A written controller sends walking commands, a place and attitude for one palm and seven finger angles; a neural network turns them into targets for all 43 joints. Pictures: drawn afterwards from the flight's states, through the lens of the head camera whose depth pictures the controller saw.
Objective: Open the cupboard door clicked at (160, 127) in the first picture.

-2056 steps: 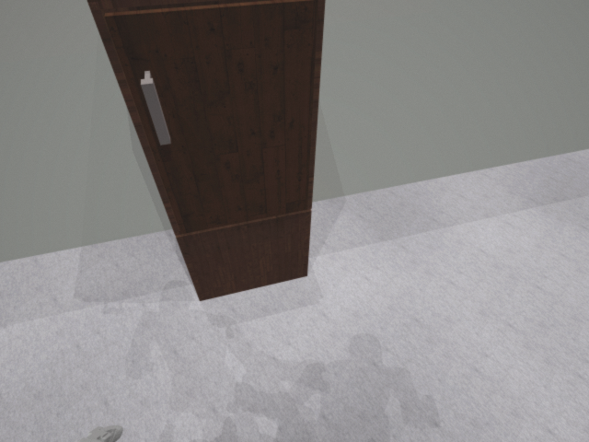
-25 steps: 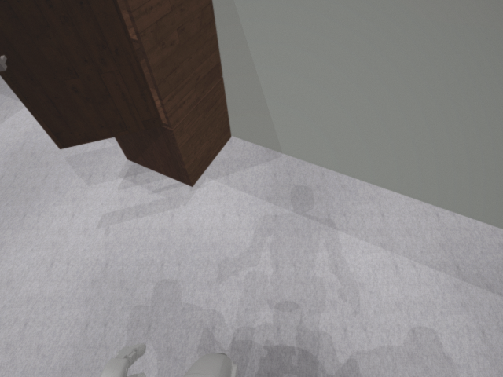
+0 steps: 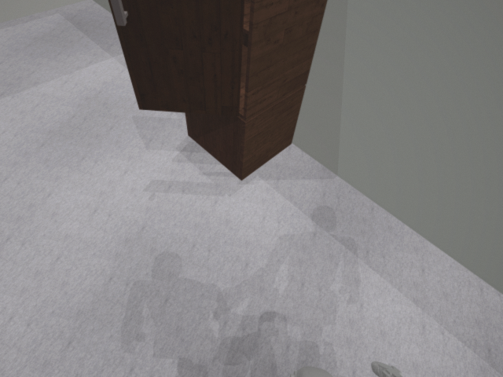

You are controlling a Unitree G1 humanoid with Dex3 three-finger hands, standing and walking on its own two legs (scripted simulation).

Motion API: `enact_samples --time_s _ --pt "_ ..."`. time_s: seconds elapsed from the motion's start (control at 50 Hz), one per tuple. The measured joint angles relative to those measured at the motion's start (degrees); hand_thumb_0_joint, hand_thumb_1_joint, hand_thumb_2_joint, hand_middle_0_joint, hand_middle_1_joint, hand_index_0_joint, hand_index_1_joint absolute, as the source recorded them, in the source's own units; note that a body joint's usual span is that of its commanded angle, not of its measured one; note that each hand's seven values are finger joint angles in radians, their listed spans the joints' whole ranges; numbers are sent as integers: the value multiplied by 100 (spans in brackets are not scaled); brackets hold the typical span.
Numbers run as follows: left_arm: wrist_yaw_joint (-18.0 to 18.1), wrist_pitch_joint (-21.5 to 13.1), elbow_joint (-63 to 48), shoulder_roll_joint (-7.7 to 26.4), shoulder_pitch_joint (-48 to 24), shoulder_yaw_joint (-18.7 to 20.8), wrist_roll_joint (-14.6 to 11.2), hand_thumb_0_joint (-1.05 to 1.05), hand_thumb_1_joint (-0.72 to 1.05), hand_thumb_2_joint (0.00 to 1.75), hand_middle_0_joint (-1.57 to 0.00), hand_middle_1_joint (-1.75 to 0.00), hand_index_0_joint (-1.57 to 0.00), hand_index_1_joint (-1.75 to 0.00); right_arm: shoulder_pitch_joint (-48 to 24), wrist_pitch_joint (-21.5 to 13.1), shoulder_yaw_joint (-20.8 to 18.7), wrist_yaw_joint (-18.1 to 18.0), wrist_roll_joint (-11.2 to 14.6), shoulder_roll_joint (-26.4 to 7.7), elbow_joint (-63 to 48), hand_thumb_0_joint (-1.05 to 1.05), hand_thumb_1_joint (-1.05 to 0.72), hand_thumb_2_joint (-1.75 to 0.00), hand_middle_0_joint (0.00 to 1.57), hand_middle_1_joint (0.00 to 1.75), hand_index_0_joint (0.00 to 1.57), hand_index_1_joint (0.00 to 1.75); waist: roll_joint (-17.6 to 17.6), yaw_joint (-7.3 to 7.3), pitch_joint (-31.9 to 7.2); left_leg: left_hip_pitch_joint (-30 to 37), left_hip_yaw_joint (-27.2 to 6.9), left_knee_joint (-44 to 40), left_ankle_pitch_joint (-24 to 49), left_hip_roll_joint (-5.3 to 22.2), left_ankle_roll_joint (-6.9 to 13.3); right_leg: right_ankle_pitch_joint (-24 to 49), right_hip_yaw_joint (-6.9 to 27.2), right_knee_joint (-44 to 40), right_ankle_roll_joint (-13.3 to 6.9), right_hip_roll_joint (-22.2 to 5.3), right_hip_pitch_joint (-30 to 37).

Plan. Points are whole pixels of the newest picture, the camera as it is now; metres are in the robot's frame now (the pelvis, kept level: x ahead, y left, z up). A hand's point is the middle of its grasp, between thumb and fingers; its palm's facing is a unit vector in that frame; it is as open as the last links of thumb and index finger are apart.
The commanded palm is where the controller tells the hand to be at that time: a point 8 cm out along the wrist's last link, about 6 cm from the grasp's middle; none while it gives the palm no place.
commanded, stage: take the last steps up to it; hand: left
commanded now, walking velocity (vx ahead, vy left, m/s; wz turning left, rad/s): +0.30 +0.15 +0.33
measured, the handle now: out of the picture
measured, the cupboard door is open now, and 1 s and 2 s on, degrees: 44 44 44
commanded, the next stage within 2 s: come to a stop and stand still in 1.36 s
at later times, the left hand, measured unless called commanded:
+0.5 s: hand out of the picture +0.02 +0.17 -0.16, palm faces +0.21 -0.96 -0.18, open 7.3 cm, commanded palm none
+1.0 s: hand (94, 272) +0.29 +0.34 -0.15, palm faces +0.21 -0.96 -0.18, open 7.3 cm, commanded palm none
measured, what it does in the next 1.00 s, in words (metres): walks ahead: right foot, then left foot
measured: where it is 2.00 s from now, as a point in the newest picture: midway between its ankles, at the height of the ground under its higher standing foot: (207, 297)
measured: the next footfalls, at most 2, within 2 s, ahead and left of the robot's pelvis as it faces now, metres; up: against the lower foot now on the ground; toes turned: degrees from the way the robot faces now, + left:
right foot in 0.22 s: +0.04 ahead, -0.14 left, +0.00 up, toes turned -1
left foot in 0.64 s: +0.24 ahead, +0.20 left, +0.00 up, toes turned +18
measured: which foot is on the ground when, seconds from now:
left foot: down 0.00-0.22, up 0.24-0.62, down 0.64-1.00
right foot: up 0.00-0.20, down 0.22-0.66, up 0.68-1.00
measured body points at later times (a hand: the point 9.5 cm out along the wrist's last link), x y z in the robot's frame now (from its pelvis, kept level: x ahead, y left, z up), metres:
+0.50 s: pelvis +0.08 +0.01 +0.01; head +0.11 +0.00 +0.45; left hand +0.01 +0.22 -0.14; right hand +0.15 -0.25 -0.15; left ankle +0.12 +0.17 -0.66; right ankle +0.00 -0.14 -0.74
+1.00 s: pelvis +0.23 +0.15 +0.00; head +0.24 +0.15 +0.45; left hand +0.28 +0.39 -0.14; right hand +0.28 -0.09 -0.14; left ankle +0.20 +0.19 -0.74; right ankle +0.33 +0.03 -0.66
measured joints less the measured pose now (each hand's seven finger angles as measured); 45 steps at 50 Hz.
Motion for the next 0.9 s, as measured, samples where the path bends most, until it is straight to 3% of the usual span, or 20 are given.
enact_samples --time_s 0.1,0.2,0.22,0.26,0.28,0.32,0.38,0.46,0.54,0.6,0.64,0.66,0.7,0.72,0.76,0.82,0.9 --pt "-61 -55 -46 -125 -117 -38 21 0 91 89 -20 -30 -20 -30 318 -8 5 44 -26 71 162 1 -90 -90 20 30 20 30 171 -83 -129 107 -143 -217 111 3 -32 -57 -86 -909 -24 44 259" --pt "-166 -203 -104 -287 -133 -78 29 0 91 89 -20 -30 -20 -30 713 47 -70 104 -27 25 346 1 -90 -90 20 30 20 30 353 -222 -256 16 -253 77 -85 -48 -110 78 -329 -2534 -151 223 987" --pt "-177 -280 -151 -284 -90 -82 41 0 91 89 -20 -30 -20 -30 821 59 -91 113 -4 21 374 1 -90 -90 20 30 20 30 310 -224 -310 -103 -245 337 -289 -114 -120 113 -329 -3042 -231 207 1216" --pt "-129 -411 -147 -387 -49 -87 60 0 91 89 -20 -30 -20 -30 919 139 -145 141 -1 -62 504 1 -90 -90 20 30 20 30 395 -196 -284 -491 -291 1438 -1066 -135 -222 511 -407 -3039 -404 196 1274" --pt "-109 -446 -130 -450 18 -104 48 0 91 89 -20 -30 -20 -30 957 192 -173 175 -26 -117 563 1 -90 -90 20 30 20 30 455 -206 -287 -723 -314 2042 -1110 -120 -265 496 -487 -3062 -426 185 1368" --pt "-68 -502 -61 -542 228 -119 30 0 91 89 -20 -30 -20 -30 988 255 -231 238 -58 -197 654 1 -90 -90 20 30 20 30 478 -203 -320 -1124 -262 2947 -803 -30 -371 499 -562 -3338 -400 134 1632" --pt "-43 -587 135 -610 536 -138 -1 0 91 89 -20 -30 -20 -30 943 255 -282 297 -58 -252 668 1 -90 -90 20 30 20 30 392 -259 -328 -1584 -211 3498 -162 202 -540 664 -656 -3921 -310 36 2048" --pt "-36 -687 408 -672 827 -174 12 0 91 89 -21 -30 -20 -30 790 221 -307 333 -28 -280 624 1 -91 -90 20 29 20 30 247 -233 -230 -1914 -121 3272 168 445 -652 717 -822 -4392 -192 -144 2481" --pt "-36 -698 638 -683 1070 -175 56 0 91 89 -21 -30 -21 -30 540 208 -278 380 -7 -273 574 1 -91 -90 19 29 19 30 161 -92 -133 -1888 114 2349 230 551 -619 528 -1020 -4487 15 -339 2791" --pt "-34 -661 784 -626 1227 -149 85 0 91 89 -21 -30 -21 -30 288 133 -217 415 0 -223 490 1 -91 -90 19 29 19 30 81 51 -61 -1581 316 1415 53 494 -490 231 -1121 -4295 228 -511 2930" --pt "-47 -615 872 -579 1358 -125 81 0 91 89 -21 -30 -21 -30 155 -8 -169 408 -19 -193 363 1 -91 -90 19 29 19 30 25 85 -42 -1166 465 744 0 371 -362 -137 -1107 -3740 320 -687 2845" --pt "-67 -567 910 -571 1385 -116 61 0 91 89 -21 -30 -21 -30 100 -114 -162 381 -44 -194 282 1 -91 -90 19 29 19 30 59 44 -30 -1145 479 721 375 346 -215 -328 -1084 -3077 221 -769 2610" --pt "-79 -404 947 -485 1217 -108 10 1 91 89 -21 -30 -21 -30 2 -269 -152 260 -47 -88 186 1 -91 -90 20 29 20 30 22 18 90 -1196 520 1192 177 280 -18 -644 -532 -1137 -63 -704 1818" --pt "-65 -349 932 -433 1098 -101 -4 1 91 89 -21 -30 -20 -30 -9 -307 -128 212 -45 -18 172 1 -91 -90 20 29 20 30 -12 36 122 -1090 567 1208 22 255 31 -612 -314 -275 -192 -600 1389" --pt "-49 -316 856 -355 821 -66 -1 1 91 89 -20 -30 -20 -30 54 -345 -75 141 -43 103 181 1 -91 -90 20 29 20 30 -39 50 103 -804 636 958 -74 201 59 -241 -198 785 -340 -427 615" --pt "-68 -349 624 -318 400 -22 36 1 91 89 -20 -30 -20 -30 265 -417 -88 35 -6 219 258 0 -92 -90 20 30 20 30 -33 44 25 -278 731 294 85 65 110 333 -280 1006 -388 -311 -202" --pt "-100 -370 306 -373 -8 8 49 1 92 89 -20 -30 -20 -30 609 -467 -128 6 -17 109 410 -1 -94 -90 20 30 20 30 22 -31 -179 356 830 -539 257 -121 214 925 -351 473 -354 -214 -809"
